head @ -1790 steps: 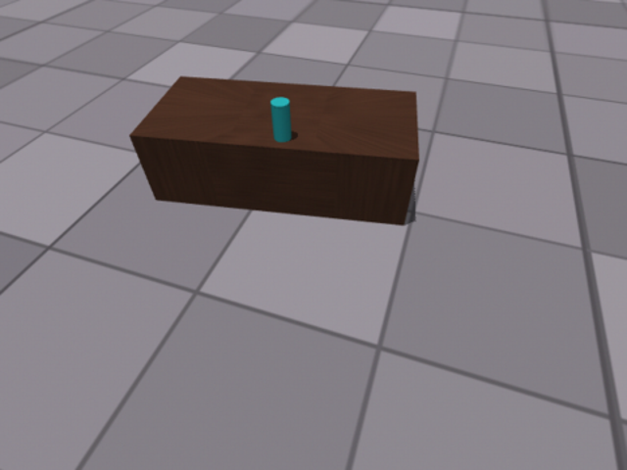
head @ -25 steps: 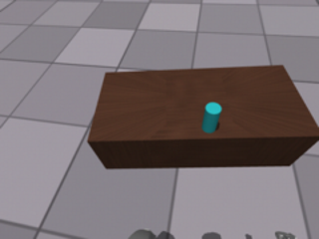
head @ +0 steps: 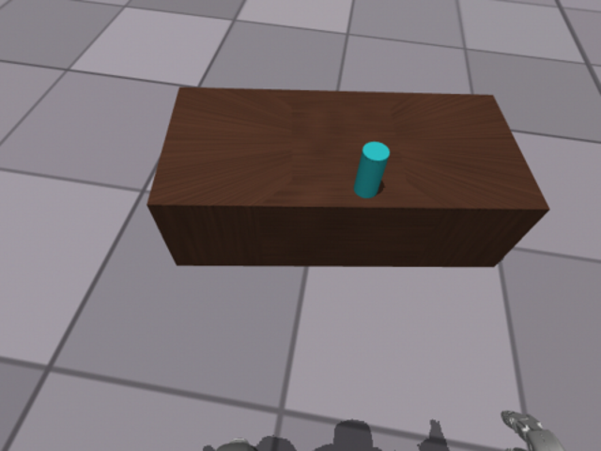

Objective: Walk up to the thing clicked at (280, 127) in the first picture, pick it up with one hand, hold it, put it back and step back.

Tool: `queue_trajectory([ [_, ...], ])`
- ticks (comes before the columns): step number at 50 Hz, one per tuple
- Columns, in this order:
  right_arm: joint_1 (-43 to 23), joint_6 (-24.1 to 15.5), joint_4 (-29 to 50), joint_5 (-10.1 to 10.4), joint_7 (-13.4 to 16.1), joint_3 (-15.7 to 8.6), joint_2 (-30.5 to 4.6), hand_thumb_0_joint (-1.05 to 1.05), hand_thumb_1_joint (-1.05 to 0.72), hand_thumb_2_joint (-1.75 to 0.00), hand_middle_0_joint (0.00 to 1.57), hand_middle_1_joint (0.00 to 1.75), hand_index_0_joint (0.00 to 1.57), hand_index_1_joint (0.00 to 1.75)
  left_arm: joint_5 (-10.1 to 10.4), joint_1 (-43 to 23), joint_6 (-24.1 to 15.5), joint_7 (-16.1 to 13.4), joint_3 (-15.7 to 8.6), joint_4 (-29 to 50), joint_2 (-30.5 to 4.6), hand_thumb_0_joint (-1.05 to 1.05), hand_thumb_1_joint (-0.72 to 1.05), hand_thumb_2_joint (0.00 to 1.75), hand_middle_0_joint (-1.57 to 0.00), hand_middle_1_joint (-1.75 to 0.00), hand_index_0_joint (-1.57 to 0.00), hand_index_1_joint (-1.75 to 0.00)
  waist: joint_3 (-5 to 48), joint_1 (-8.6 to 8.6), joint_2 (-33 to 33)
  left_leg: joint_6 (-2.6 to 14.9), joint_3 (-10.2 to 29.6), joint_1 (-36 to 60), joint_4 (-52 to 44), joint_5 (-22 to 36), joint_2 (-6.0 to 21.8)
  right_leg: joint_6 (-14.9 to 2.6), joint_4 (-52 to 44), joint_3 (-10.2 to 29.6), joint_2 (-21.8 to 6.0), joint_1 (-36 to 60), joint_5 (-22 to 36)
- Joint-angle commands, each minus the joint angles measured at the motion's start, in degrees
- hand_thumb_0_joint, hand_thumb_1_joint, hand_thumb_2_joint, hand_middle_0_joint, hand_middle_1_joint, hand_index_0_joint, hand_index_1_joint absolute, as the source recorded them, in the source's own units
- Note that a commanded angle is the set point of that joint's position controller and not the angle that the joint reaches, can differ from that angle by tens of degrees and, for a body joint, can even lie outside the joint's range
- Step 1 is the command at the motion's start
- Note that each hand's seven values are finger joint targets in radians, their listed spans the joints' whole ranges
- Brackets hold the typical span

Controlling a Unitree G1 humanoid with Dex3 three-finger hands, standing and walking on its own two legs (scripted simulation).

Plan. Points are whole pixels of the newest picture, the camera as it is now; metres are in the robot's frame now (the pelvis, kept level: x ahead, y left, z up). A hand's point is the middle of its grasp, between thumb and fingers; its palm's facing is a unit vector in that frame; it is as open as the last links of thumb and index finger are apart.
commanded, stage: step back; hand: right
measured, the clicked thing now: (370, 171) +0.87 -0.19 -0.32
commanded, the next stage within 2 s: stand in 1.60 s
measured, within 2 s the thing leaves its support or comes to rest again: neither
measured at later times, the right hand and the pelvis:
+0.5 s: hand out of the picture -0.07 -0.27 -0.15, palm faces -0.16 +0.91 -0.38, open 7.4 cm; pelvis -0.17 -0.02 -0.01, yaw +6 degrees
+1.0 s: hand out of the picture -0.14 -0.29 -0.14, palm faces -0.12 +0.93 -0.36, open 7.4 cm; pelvis -0.23 -0.03 +0.01, yaw +4 degrees
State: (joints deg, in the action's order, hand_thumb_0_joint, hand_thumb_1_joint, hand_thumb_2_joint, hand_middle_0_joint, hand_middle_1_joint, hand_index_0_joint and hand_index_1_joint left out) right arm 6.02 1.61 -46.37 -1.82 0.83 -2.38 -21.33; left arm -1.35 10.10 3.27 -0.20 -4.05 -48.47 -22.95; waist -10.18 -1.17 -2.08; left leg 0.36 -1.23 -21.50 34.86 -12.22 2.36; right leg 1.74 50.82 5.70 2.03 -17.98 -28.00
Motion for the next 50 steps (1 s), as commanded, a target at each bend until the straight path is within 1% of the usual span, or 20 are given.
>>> queue_trajectory([
  [1, 1.1, 0.7, 3.5, 0.5, 0.5, -4.6, -16.5, 0.00, -0.90, -0.90, 0.20, 0.30, 0.20, 0.30, -0.2, 5.6, -2.2, -0.4, -2.9, 2.0, -8.1, 0.00, 0.90, 0.90, -0.20, -0.30, -0.20, -0.30, 17.8, 0.45, 14.4, 10.79, 10.9, 14.1, -1.8, 19.8, 10.1, -1.89, -24.5, -6.0, -0.7, 5.9, 10.7],
  [3, -0.9, 1.0, 4.4, 1.5, 0.3, -3.5, -13.4, 0.00, -0.90, -0.90, 0.20, 0.30, 0.20, 0.30, -1.2, 7.5, -2.6, -0.6, -4.0, 0.8, -12.0, 0.00, 0.90, 0.90, -0.20, -0.30, -0.20, -0.30, 16.5, -0.54, 6.6, 5.29, 9.3, 1.7, 4.0, 7.1, 4.8, -4.63, -27.5, 2.7, -5.0, 11.4, 16.6],
  [4, -1.1, 0.8, 5.8, 1.7, 0.4, -2.7, -10.2, 0.00, -0.90, -0.90, 0.20, 0.30, 0.20, 0.30, -1.4, 6.9, -2.5, -0.4, -5.2, 1.8, -16.5, 0.00, 0.90, 0.90, -0.20, -0.30, -0.20, -0.30, 13.3, -0.74, -7.5, 1.33, 5.8, -10.0, 12.5, -12.1, -4.9, -9.01, -29.8, 17.8, -15.5, 10.9, 17.1],
  [5, -3.0, 1.0, 5.5, 1.5, 1.6, -3.6, -11.3, 0.00, -0.90, -0.90, 0.20, 0.30, 0.20, 0.30, -1.7, 2.0, -2.3, -0.6, -6.0, 3.7, -21.8, 0.00, 0.90, 0.90, -0.20, -0.30, -0.20, -0.30, 10.2, -3.60, -15.0, -0.70, 8.2, -7.3, 26.0, -24.0, -7.1, -18.58, -33.7, 27.8, -25.9, -3.4, 18.2],
  [6, -1.4, 1.0, 4.2, 1.7, 1.7, -4.5, -13.4, 0.00, -0.90, -0.90, 0.20, 0.30, 0.20, 0.30, -1.2, -1.4, -2.5, -0.9, -5.7, 5.0, -20.0, 0.00, 0.90, 0.90, -0.20, -0.30, -0.20, -0.30, 6.7, -1.50, -12.7, -0.75, 11.9, -4.2, 32.2, -22.9, -5.1, -19.09, -34.9, 27.6, -26.8, -10.1, 18.1],
  [9, 3.6, 0.7, 0.9, 2.1, 1.3, -3.1, -11.5, 0.00, -0.90, -0.90, 0.20, 0.30, 0.20, 0.30, -0.9, -7.0, -2.7, -1.3, -3.9, 6.2, -12.1, 0.00, 0.90, 0.90, -0.20, -0.30, -0.20, -0.30, 7.4, 3.14, -4.9, -0.05, 10.7, -6.1, 34.9, -15.3, -9.6, -11.96, -26.2, 4.9, -14.0, -1.5, 34.4],
  [15, 2.2, -0.6, 2.3, 1.0, 1.7, -2.0, -9.1, 0.00, -0.90, -0.90, 0.20, 0.30, 0.20, 0.30, -1.6, 1.8, -1.6, -2.1, -3.8, 6.3, -10.8, 0.00, 0.90, 0.90, -0.20, -0.30, -0.20, -0.30, 12.3, -2.75, -9.1, -2.01, 4.9, -9.3, 16.5, -19.1, -6.3, -13.27, -20.6, 4.5, -14.5, 17.4, 43.9],
  [20, 11.0, -1.1, -1.4, 0.1, 1.1, -3.4, -9.9, 0.00, -0.90, -0.90, 0.20, 0.30, 0.20, 0.30, -0.2, -2.2, -0.4, -1.7, -3.4, 7.7, -12.1, 0.00, 0.90, 0.90, -0.20, -0.30, -0.20, -0.30, 18.2, 1.05, -7.7, 0.18, 0.0, 8.0, -13.6, -0.2, -4.5, -9.71, -13.4, 4.4, -14.8, 12.7, 34.7],
  [22, 8.6, -0.8, -0.9, -1.1, 1.1, -5.3, -17.2, 0.00, -0.90, -0.90, 0.20, 0.30, 0.20, 0.30, 0.1, -1.3, -0.5, -1.3, -2.0, 8.2, -8.0, 0.00, 0.90, 0.90, -0.20, -0.30, -0.20, -0.30, 16.2, -0.05, 9.7, 7.31, 23.7, 16.9, -14.2, 9.2, 11.7, -3.92, -1.7, -2.2, -4.9, -9.1, 8.5],
  [23, 5.3, -0.4, 0.8, -0.5, 0.3, -5.6, -22.1, 0.00, -0.90, -0.90, 0.20, 0.30, 0.20, 0.30, 0.4, -4.5, -0.5, -2.0, -2.9, 8.3, -10.2, 0.00, 0.90, 0.90, -0.20, -0.30, -0.20, -0.30, 13.4, 2.31, 14.6, 15.91, 30.4, 5.1, -16.8, 7.3, 20.0, -2.17, 8.5, -3.3, 0.0, -7.5, -9.2],
  [24, 1.3, -1.0, 1.6, -0.5, 0.6, -5.6, -22.0, 0.00, -0.90, -0.90, 0.20, 0.30, 0.20, 0.30, 0.0, -5.5, -0.4, -2.1, -3.2, 7.6, -11.6, 0.00, 0.90, 0.90, -0.20, -0.30, -0.20, -0.30, 10.5, 1.98, 14.2, 18.56, 33.8, -2.9, -18.5, 5.6, 23.2, -2.27, 15.8, 1.5, -1.8, -3.7, -8.8],
  [27, -2.0, -1.4, 2.0, -1.5, 0.7, -3.4, -14.0, 0.00, -0.90, -0.90, 0.20, 0.30, 0.20, 0.30, 0.6, -1.0, -0.5, -1.1, -3.4, 3.8, -10.5, 0.00, 0.90, 0.90, -0.20, -0.30, -0.20, -0.30, 8.6, -1.46, 7.1, 11.25, 14.6, 0.8, -14.3, 7.9, 10.3, -3.14, 18.8, 3.8, 2.3, -6.0, -0.1],
  [31, 0.7, -2.1, 0.2, -0.9, -0.3, -3.4, -12.5, 0.00, -0.90, -0.90, 0.20, 0.30, 0.20, 0.30, 0.1, 0.5, -2.4, 0.3, -2.3, 1.9, -9.2, 0.00, 0.90, 0.90, -0.20, -0.30, -0.20, -0.30, 8.7, 1.25, 11.9, 9.00, 14.3, 10.3, -16.3, -17.7, 6.9, -1.22, -2.3, -0.9, -0.3, -6.4, 0.7],
  [34, 2.8, -1.4, 0.1, -1.4, -1.0, -4.5, -14.3, 0.00, -0.90, -0.90, 0.20, 0.30, 0.20, 0.30, -0.3, 1.5, -4.3, 0.3, -2.0, 0.1, -9.3, 0.00, 0.90, 0.90, -0.20, -0.30, -0.20, -0.30, 11.2, 2.74, 14.1, 11.43, 14.6, 12.9, -15.1, -18.9, 9.7, -1.63, -19.0, -4.8, -0.9, 0.1, -5.2],
  [36, 2.4, -0.5, -0.4, -1.0, -1.3, -4.5, -14.2, 0.00, -0.90, -0.90, 0.20, 0.30, 0.20, 0.30, -0.9, 6.3, -5.6, -0.4, -2.5, -3.3, -8.8, 0.00, 0.90, 0.90, -0.20, -0.30, -0.20, -0.30, 11.6, 0.14, 11.2, 8.22, 9.4, 7.5, -7.8, -13.4, 6.9, -3.60, -36.3, -6.2, 0.4, 11.4, 7.5],
  [38, 1.4, -0.8, 1.5, 0.1, -1.4, -2.4, -7.1, 0.00, -0.90, -0.90, 0.20, 0.30, 0.20, 0.30, -2.2, 8.3, -6.6, -0.9, -4.0, -4.0, -14.0, 0.00, 0.90, 0.90, -0.20, -0.30, -0.20, -0.30, 10.4, -0.86, -5.6, 1.35, 2.4, -13.1, 10.0, -16.5, -2.3, -8.19, -37.4, 19.0, -12.8, 22.6, 3.1],
  [40, -1.8, -1.4, 0.5, -0.1, -0.9, -4.1, -12.6, 0.00, -0.90, -0.90, 0.20, 0.30, 0.20, 0.30, -2.2, -0.8, -6.4, -1.1, -4.7, -1.1, -19.0, 0.00, 0.90, 0.90, -0.20, -0.30, -0.20, -0.30, 1.6, -1.24, -5.0, -0.43, 10.1, -6.2, 16.6, -17.3, 0.9, -16.93, -38.8, 29.3, -25.4, -2.6, -13.8],
  [43, 0.4, -2.2, -1.6, 0.6, -2.0, -4.0, -11.5, 0.00, -0.90, -0.90, 0.20, 0.30, 0.20, 0.30, -1.2, -1.0, -7.1, -0.9, -3.4, -1.6, -12.9, 0.00, 0.90, 0.90, -0.20, -0.30, -0.20, -0.30, 1.0, 0.62, -3.2, -0.86, 7.1, -9.2, 14.8, -10.2, -1.7, -12.22, -36.6, 12.2, -15.4, 5.9, 1.4],
  [47, -1.2, -2.8, -1.1, 0.0, -2.5, -3.8, -11.1, 0.00, -0.90, -0.90, 0.20, 0.30, 0.20, 0.30, -1.2, 4.7, -6.8, -0.1, -3.9, -2.7, -14.8, 0.00, 0.90, 0.90, -0.20, -0.30, -0.20, -0.30, 2.1, -2.75, -7.8, -1.06, 3.5, -7.3, 8.9, -11.5, -2.3, -11.54, -35.1, 9.4, -14.7, 7.8, 4.2],
  [50, 1.5, -3.8, -2.2, 0.1, -2.4, -3.8, -10.2, 0.00, -0.90, -0.90, 0.20, 0.30, 0.20, 0.30, -0.7, 2.6, -6.2, 0.0, -3.8, -1.6, -14.5, 0.00, 0.90, 0.90, -0.20, -0.30, -0.20, -0.30, 5.5, -1.41, -10.1, -0.92, -0.2, -1.6, 0.2, -9.8, -1.9, -11.47, -30.0, 5.3, -14.9, 10.3, 18.9],
])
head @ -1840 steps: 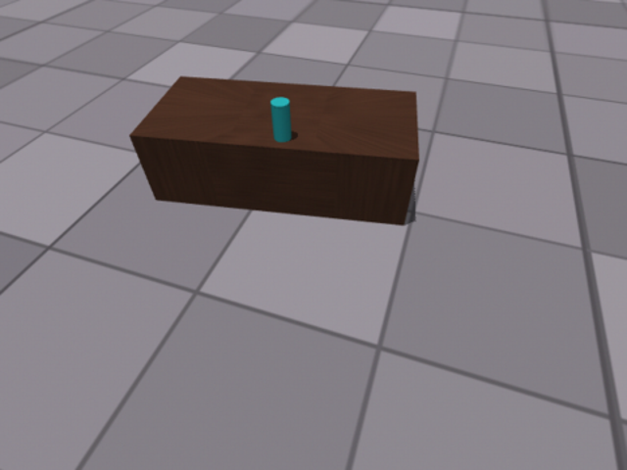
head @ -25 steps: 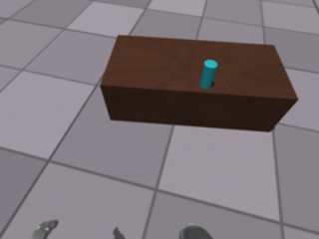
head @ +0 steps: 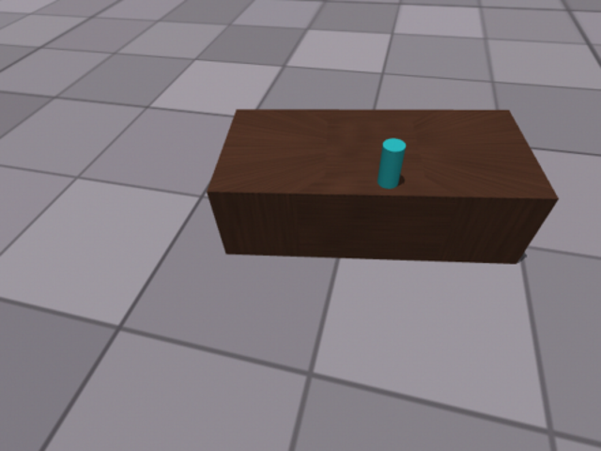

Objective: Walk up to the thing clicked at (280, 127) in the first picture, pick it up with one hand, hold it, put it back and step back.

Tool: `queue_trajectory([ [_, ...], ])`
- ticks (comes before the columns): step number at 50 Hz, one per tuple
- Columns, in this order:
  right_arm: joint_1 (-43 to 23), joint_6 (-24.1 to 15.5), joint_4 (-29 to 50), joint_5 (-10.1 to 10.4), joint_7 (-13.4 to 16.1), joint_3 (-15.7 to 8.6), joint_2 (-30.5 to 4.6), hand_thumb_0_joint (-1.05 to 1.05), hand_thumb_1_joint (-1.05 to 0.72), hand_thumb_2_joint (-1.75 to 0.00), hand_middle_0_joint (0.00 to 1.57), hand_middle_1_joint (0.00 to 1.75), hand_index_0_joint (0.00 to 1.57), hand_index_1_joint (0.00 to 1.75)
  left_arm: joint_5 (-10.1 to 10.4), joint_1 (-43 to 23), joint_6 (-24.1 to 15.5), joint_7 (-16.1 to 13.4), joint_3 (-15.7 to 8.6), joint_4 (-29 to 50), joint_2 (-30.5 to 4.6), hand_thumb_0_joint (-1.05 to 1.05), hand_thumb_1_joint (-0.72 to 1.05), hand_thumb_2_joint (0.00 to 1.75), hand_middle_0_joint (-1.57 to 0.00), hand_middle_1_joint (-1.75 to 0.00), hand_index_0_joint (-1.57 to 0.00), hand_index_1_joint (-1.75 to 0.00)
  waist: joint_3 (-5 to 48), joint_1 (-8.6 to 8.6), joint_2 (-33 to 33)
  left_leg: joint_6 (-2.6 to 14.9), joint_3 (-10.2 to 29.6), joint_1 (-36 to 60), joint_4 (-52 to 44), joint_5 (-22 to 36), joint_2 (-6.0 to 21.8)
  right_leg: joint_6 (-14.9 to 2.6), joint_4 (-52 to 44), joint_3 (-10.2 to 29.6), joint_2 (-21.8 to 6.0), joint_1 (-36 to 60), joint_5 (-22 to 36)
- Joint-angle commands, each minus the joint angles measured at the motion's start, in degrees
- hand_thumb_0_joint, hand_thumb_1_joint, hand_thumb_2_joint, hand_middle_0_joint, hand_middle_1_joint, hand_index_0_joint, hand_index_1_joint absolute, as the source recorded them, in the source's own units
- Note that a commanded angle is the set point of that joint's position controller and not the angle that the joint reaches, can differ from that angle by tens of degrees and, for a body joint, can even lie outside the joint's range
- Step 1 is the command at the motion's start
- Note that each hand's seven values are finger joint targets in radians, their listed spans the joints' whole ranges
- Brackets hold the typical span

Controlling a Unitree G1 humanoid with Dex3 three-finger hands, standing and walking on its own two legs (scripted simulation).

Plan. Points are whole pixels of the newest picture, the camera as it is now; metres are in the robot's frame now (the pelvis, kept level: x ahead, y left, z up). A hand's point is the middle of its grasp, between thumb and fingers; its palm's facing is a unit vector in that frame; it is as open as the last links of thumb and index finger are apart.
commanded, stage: step back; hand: right
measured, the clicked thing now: (390, 164) +1.08 -0.25 -0.33
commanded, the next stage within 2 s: stand in 0.60 s
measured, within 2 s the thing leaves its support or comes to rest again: neither
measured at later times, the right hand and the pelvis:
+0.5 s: hand out of the picture +0.12 -0.26 -0.16, palm faces +0.03 +0.93 -0.36, open 7.4 cm; pelvis +0.05 +0.01 -0.01, yaw -1 degrees
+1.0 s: hand out of the picture +0.14 -0.25 -0.14, palm faces +0.00 +0.94 -0.34, open 7.4 cm; pelvis +0.06 +0.00 +0.01, yaw -1 degrees
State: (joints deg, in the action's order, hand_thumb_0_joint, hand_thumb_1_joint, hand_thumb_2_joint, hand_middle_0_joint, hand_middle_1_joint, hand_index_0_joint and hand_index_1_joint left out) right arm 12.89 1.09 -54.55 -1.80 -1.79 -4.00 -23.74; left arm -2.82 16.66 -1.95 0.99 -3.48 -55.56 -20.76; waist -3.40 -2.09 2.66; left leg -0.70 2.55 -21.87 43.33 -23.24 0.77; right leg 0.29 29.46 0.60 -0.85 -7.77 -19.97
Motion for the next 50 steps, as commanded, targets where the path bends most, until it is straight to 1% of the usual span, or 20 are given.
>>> queue_trajectory([
  [1, -4.1, -3.6, 5.4, 0.2, 0.3, -2.4, -7.4, 0.00, -0.90, -0.90, 0.20, 0.30, 0.20, 0.30, 1.1, -4.5, -0.7, -1.2, -3.8, 5.9, -16.3, 0.00, 0.90, 0.90, -0.20, -0.30, -0.20, -0.30, 0.4, 0.88, -13.8, 0.60, -4.7, 4.2, -13.6, 5.3, -0.9, -9.19, -4.8, 8.4, -11.4, -1.6, 17.3],
  [3, 1.7, -4.2, 2.9, 0.1, 1.2, -3.5, -8.5, 0.00, -0.90, -0.90, 0.20, 0.30, 0.20, 0.30, 1.4, -3.2, -0.2, -1.1, -2.1, 6.2, -13.3, 0.00, 0.90, 0.90, -0.20, -0.30, -0.20, -0.30, 5.7, 3.28, -6.6, 1.90, -3.7, 19.2, -19.7, 12.5, -2.1, -5.98, 9.7, 2.9, -6.7, -6.2, 23.5],
  [4, 6.3, -4.4, 2.0, -0.5, 1.7, -4.7, -11.7, 0.00, -0.90, -0.90, 0.20, 0.30, 0.20, 0.30, 1.7, -2.5, -0.3, -1.0, -1.3, 7.3, -10.2, 0.00, 0.90, 0.90, -0.20, -0.30, -0.20, -0.30, 9.1, 5.05, 3.0, 4.71, 8.1, 26.1, -22.8, 7.9, 6.3, -3.86, 22.2, 0.2, -2.1, -13.7, 13.3],
  [5, 7.2, -4.5, 2.7, -1.0, 2.0, -5.3, -16.2, 0.00, -0.90, -0.90, 0.20, 0.30, 0.20, 0.30, 2.1, -2.5, 0.1, -1.1, -0.9, 8.0, -8.2, 0.00, 0.90, 0.90, -0.20, -0.30, -0.20, -0.30, 7.8, 4.78, 9.6, 10.09, 27.4, 28.9, -27.6, -0.4, 18.1, -2.36, 28.1, -0.7, 4.0, -26.9, -9.5],
  [6, 6.2, -4.3, 2.9, 0.1, 1.7, -5.8, -18.2, 0.00, -0.90, -0.90, 0.20, 0.30, 0.20, 0.30, 1.3, -4.0, 0.7, -1.8, -2.2, 6.5, -13.8, 0.00, 0.90, 0.90, -0.20, -0.30, -0.20, -0.30, 6.1, 5.50, 3.8, 14.82, 31.2, 19.5, -28.5, -7.5, 22.0, -3.21, 31.3, 5.6, 0.1, -23.2, -13.9],
  [7, 3.9, -4.0, 3.2, 0.2, 1.7, -5.7, -17.3, 0.00, -0.90, -0.90, 0.20, 0.30, 0.20, 0.30, 1.5, -4.7, 0.7, -1.8, -2.2, 6.3, -15.1, 0.00, 0.90, 0.90, -0.20, -0.30, -0.20, -0.30, 1.8, 4.41, 2.0, 15.75, 29.8, 13.5, -30.1, -10.3, 21.7, -3.48, 33.8, 7.0, -0.4, -22.9, -12.7],
  [8, 1.0, -4.1, 4.0, 0.2, 1.8, -4.9, -15.0, 0.00, -0.90, -0.90, 0.20, 0.30, 0.20, 0.30, 1.7, -3.8, 0.8, -1.5, -2.3, 5.7, -14.8, 0.00, 0.90, 0.90, -0.20, -0.30, -0.20, -0.30, -0.4, 2.81, 0.3, 14.17, 23.4, 11.7, -30.3, -10.0, 18.8, -3.56, 34.0, 7.9, -1.1, -22.8, -9.3],
  [11, -2.3, -4.9, 5.2, 0.2, 2.1, -3.3, -11.6, 0.00, -0.90, -0.90, 0.20, 0.30, 0.20, 0.30, 2.0, -0.3, 0.8, -0.5, -2.3, 3.9, -13.2, 0.00, 0.90, 0.90, -0.20, -0.30, -0.20, -0.30, -1.6, 1.11, 2.5, 10.33, 11.1, 7.3, -28.3, 3.0, 13.1, -2.13, 27.2, 4.5, -2.1, -19.0, -2.6],
  [14, -3.5, -4.7, 5.3, -0.2, 2.1, -2.7, -10.2, 0.00, -0.90, -0.90, 0.20, 0.30, 0.20, 0.30, 2.1, -1.8, 0.9, -0.2, -1.9, 3.9, -11.1, 0.00, 0.90, 0.90, -0.20, -0.30, -0.20, -0.30, -1.3, 1.46, 6.2, 10.50, 6.1, 5.5, -26.0, 12.7, 11.5, -0.55, 15.9, 1.4, -2.6, -13.2, -1.8],
  [19, -4.1, -3.0, 5.1, 0.9, 2.6, -1.8, -10.3, 0.00, -0.90, -0.90, 0.20, 0.30, 0.20, 0.30, 1.8, -3.2, 0.6, -1.3, -2.2, 2.8, -10.6, 0.00, 0.90, 0.90, -0.20, -0.30, -0.20, -0.30, 4.5, 0.99, 7.3, 8.90, 2.6, 5.8, -15.9, 29.5, 10.7, -1.16, 3.8, -3.6, 0.0, -3.3, 7.0],
  [21, -5.2, -2.2, 5.1, 1.8, 2.8, -0.8, -8.3, 0.00, -0.90, -0.90, 0.20, 0.30, 0.20, 0.30, 1.3, -2.8, 0.2, -1.7, -2.8, 2.0, -12.5, 0.00, 0.90, 0.90, -0.20, -0.30, -0.20, -0.30, 6.5, -0.39, 1.8, 5.31, 1.0, 2.9, -9.7, 25.6, 7.6, -2.18, -2.4, -0.9, -0.9, 3.0, 14.4],
  [22, -4.8, -2.2, 5.5, 2.1, 2.9, -0.2, -6.5, 0.00, -0.90, -0.90, 0.20, 0.30, 0.20, 0.30, 0.9, -2.8, -0.1, -2.0, -3.5, 2.3, -15.1, 0.00, 0.90, 0.90, -0.20, -0.30, -0.20, -0.30, 8.0, -0.28, -4.8, 3.11, -0.2, 0.3, -4.5, 20.3, 4.6, -4.28, -3.3, 8.1, -7.0, 4.5, 19.6],
  [23, -3.9, -1.9, 4.8, 2.2, 3.1, 0.2, -5.1, 0.00, -0.90, -0.90, 0.20, 0.30, 0.20, 0.30, 1.3, -5.5, -0.1, -2.0, -3.5, 3.0, -17.4, 0.00, 0.90, 0.90, -0.20, -0.30, -0.20, -0.30, 7.6, 0.68, -10.3, 1.09, -0.7, 1.3, -0.1, 6.3, -0.4, -10.11, -7.3, 18.4, -15.0, -1.6, 16.5],
  [24, -1.7, -1.5, 2.9, 2.1, 3.4, -0.3, -6.6, 0.00, -0.90, -0.90, 0.20, 0.30, 0.20, 0.30, 1.4, -10.9, 0.1, -1.8, -3.3, 4.3, -18.2, 0.00, 0.90, 0.90, -0.20, -0.30, -0.20, -0.30, 6.4, 2.03, -12.5, 0.64, -1.2, 6.8, 1.4, -4.6, -0.3, -14.15, -7.9, 21.4, -19.2, -9.1, 14.5],
  [25, -0.1, -1.5, 1.4, 1.8, 3.4, -0.4, -7.2, 0.00, -0.90, -0.90, 0.20, 0.30, 0.20, 0.30, 1.4, -13.3, 0.3, -1.8, -2.8, 4.7, -16.7, 0.00, 0.90, 0.90, -0.20, -0.30, -0.20, -0.30, 4.9, 3.18, -12.3, 0.86, -1.0, 9.8, -1.1, -4.9, 0.4, -13.52, -7.0, 19.6, -18.1, -12.8, 14.1],
  [27, 0.0, -2.2, 0.0, 1.8, 3.0, -0.3, -8.2, 0.00, -0.90, -0.90, 0.20, 0.30, 0.20, 0.30, 1.6, -14.6, 0.6, -1.7, -2.4, 4.6, -14.6, 0.00, 0.90, 0.90, -0.20, -0.30, -0.20, -0.30, 5.2, 4.14, -10.9, 2.01, -0.5, 9.9, -9.8, 6.3, 1.7, -7.87, -4.8, 10.6, -12.7, -10.5, 16.3],
  [29, -1.2, -2.4, -0.9, 1.4, 2.9, -0.5, -8.8, 0.00, -0.90, -0.90, 0.20, 0.30, 0.20, 0.30, 1.4, -14.7, 0.5, -1.7, -2.2, 4.0, -13.3, 0.00, 0.90, 0.90, -0.20, -0.30, -0.20, -0.30, 5.8, 2.81, -9.5, 3.27, 1.4, 9.2, -13.3, 17.1, 4.1, -4.68, -1.8, 6.9, -9.0, -7.4, 16.7],
  [31, -4.9, -3.6, 0.1, 0.2, 2.4, -0.1, -10.4, 0.00, -0.90, -0.90, 0.20, 0.30, 0.20, 0.30, 3.1, -10.1, 0.3, -1.3, -0.4, 1.1, -10.6, 0.00, 0.90, 0.90, -0.20, -0.30, -0.20, -0.30, 7.3, 1.32, -4.2, 4.46, 7.7, 12.8, -19.0, 19.3, 8.9, -2.03, -2.2, 4.4, -4.4, -5.8, 12.7],
  [36, -6.5, -3.9, -2.7, 1.2, 2.3, 1.3, -8.7, 0.00, -0.90, -0.90, 0.20, 0.30, 0.20, 0.30, 2.9, -13.7, -0.5, -1.2, 0.0, -1.3, -10.9, 0.00, 0.90, 0.90, -0.20, -0.30, -0.20, -0.30, 8.5, 1.72, -3.0, 1.94, 2.9, 12.4, -20.3, 26.3, 6.3, -2.20, -3.2, 4.7, -6.9, 3.0, 26.2],
  [50, -9.6, -3.6, -6.6, 1.3, 2.1, 1.5, -8.4, 0.00, -0.90, -0.90, 0.20, 0.30, 0.20, 0.30, 2.5, -16.3, -0.5, -1.0, 1.1, -5.5, -10.9, 0.00, 0.90, 0.90, -0.20, -0.30, -0.20, -0.30, 5.8, 2.01, -1.2, 0.95, 1.8, 14.5, -27.4, 20.0, 7.0, -1.31, -11.0, 3.9, -6.7, 3.6, 20.1],
])
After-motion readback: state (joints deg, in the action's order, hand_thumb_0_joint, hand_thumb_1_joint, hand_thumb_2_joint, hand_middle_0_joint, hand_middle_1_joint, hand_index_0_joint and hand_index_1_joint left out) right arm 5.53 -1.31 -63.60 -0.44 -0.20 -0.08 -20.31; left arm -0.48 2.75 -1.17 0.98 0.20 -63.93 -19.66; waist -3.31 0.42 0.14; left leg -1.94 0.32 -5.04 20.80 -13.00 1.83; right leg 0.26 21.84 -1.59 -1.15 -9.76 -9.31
